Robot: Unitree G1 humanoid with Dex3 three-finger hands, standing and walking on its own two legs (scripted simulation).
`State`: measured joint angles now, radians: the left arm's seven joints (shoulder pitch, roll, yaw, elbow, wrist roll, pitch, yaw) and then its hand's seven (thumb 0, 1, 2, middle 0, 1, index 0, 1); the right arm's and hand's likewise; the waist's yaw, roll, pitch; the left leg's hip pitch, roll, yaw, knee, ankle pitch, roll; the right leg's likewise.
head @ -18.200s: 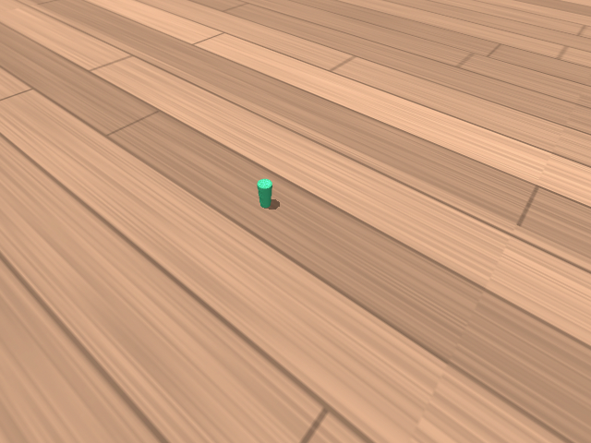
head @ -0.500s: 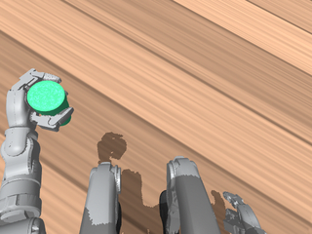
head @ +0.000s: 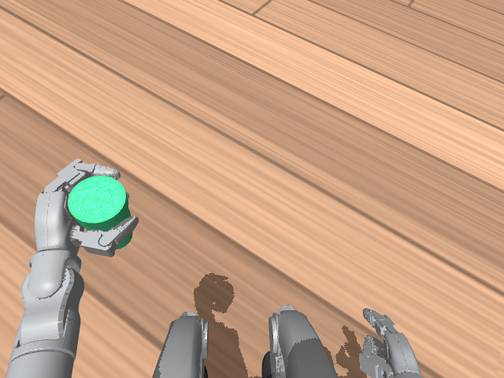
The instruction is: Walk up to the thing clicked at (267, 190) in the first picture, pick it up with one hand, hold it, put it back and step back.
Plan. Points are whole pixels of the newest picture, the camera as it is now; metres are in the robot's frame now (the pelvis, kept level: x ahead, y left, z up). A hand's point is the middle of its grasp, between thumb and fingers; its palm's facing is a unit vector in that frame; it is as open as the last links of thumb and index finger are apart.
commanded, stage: lift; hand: left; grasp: from the side
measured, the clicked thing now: (108, 219) +0.37 +0.20 +0.01
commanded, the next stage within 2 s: hold in 1.10 s
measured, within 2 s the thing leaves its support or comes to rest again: neither
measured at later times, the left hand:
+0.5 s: hand (93, 175) +0.37 +0.19 +0.12, palm faces +0.10 -0.99 -0.04, open 9.4 cm
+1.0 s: hand (90, 154) +0.37 +0.18 +0.16, palm faces +0.10 -1.00 -0.01, open 9.4 cm
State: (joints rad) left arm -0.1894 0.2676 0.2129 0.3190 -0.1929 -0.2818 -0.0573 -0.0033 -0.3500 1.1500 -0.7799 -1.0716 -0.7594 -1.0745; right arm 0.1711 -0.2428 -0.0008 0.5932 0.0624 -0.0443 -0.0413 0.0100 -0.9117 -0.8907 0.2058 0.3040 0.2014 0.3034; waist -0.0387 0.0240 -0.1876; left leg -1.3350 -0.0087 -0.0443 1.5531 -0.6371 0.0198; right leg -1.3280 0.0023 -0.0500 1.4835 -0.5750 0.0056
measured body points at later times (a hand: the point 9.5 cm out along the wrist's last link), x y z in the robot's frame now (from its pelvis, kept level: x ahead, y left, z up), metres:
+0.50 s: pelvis +0.03 +0.00 +0.08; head +0.11 +0.02 +0.53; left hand +0.36 +0.24 +0.13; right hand +0.17 -0.24 -0.02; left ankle +0.04 +0.10 -0.56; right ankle +0.06 -0.13 -0.56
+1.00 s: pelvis +0.04 +0.00 +0.12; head +0.10 +0.01 +0.56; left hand +0.36 +0.23 +0.17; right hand +0.17 -0.25 +0.01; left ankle +0.04 +0.10 -0.56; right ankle +0.06 -0.13 -0.56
